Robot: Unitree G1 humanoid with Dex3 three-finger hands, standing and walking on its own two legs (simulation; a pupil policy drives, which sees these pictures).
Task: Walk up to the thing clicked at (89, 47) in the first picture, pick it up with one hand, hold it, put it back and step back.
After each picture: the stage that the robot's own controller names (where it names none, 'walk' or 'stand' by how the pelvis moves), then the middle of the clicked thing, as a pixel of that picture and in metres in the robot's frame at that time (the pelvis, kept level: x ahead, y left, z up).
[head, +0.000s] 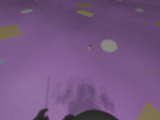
stand; (89, 47) +1.61 -0.02 -0.72
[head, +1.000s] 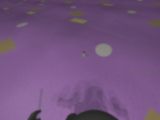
walk; (83, 53) +1.48 +0.23 -0.70
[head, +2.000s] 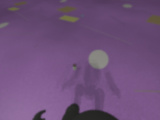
walk; (74, 67) +0.94 +0.34 -0.71
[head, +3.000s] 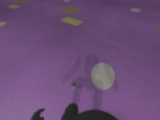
walk; (73, 85) +0.57 +0.24 -0.71
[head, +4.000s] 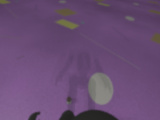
stand; (69, 100) +0.37 +0.18 -0.70
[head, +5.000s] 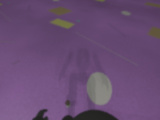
stand; (67, 103) +0.31 +0.21 -0.72
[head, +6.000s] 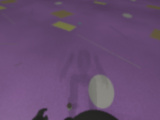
stand; (69, 106) +0.30 +0.19 -0.72
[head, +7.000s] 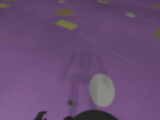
stand; (70, 103) +0.32 +0.19 -0.73
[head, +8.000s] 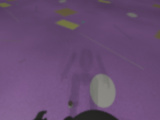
stand; (70, 104) +0.32 +0.18 -0.73
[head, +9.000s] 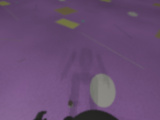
go down; (70, 103) +0.31 +0.18 -0.73
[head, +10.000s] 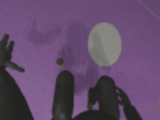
go down; (60, 62) +0.41 +0.22 -0.34
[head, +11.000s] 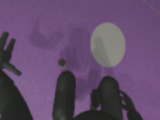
approach; (62, 63) +0.40 +0.23 -0.31
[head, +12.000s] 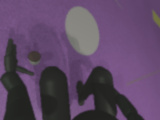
close in; (34, 58) +0.39 +0.26 -0.22
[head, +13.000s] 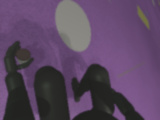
close; (23, 57) +0.39 +0.28 -0.22
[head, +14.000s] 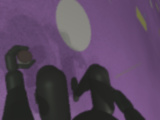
lift; (24, 58) +0.37 +0.27 -0.22
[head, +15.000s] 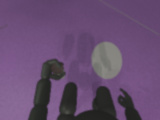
lift; (59, 71) +0.32 +0.20 -0.01
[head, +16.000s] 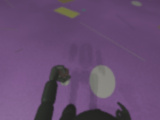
hold; (64, 76) +0.31 +0.17 -0.01
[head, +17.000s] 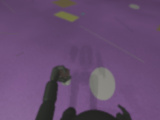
hold; (65, 77) +0.32 +0.17 +0.00
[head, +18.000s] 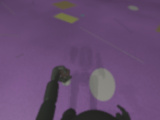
hold; (65, 77) +0.32 +0.17 +0.00
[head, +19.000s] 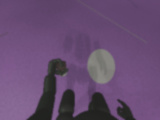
crouch; (61, 69) +0.37 +0.18 -0.06
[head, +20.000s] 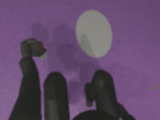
lower; (39, 50) +0.46 +0.27 -0.13
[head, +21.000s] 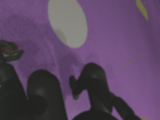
lower; (12, 52) +0.42 +0.30 -0.22
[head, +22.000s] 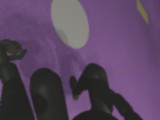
lower; (15, 51) +0.42 +0.30 -0.23
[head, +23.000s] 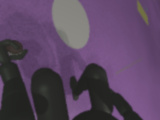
lower; (16, 51) +0.42 +0.30 -0.23
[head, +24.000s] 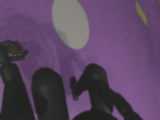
lower; (16, 52) +0.41 +0.30 -0.23
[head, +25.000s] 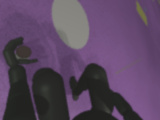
open; (22, 54) +0.40 +0.26 -0.23
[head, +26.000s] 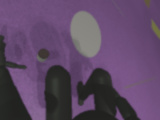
stand; (42, 55) +0.41 +0.25 -0.24
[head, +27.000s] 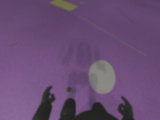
stand; (69, 90) +0.37 +0.17 -0.60
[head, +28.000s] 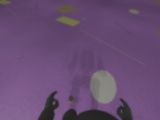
stand; (71, 99) +0.36 +0.18 -0.67
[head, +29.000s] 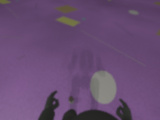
stand; (71, 99) +0.36 +0.17 -0.67
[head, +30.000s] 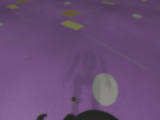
stand; (73, 100) +0.38 +0.16 -0.72
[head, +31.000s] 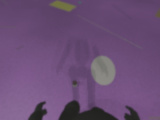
walk; (74, 83) +0.46 +0.16 -0.69
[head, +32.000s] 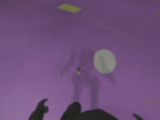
walk; (78, 71) +0.72 +0.18 -0.70
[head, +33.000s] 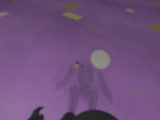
stand; (77, 64) +1.00 +0.18 -0.70
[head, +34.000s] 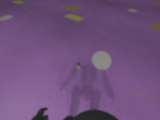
stand; (78, 65) +1.00 +0.18 -0.72
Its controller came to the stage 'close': yes
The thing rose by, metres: 0.71
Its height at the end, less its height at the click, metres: +0.00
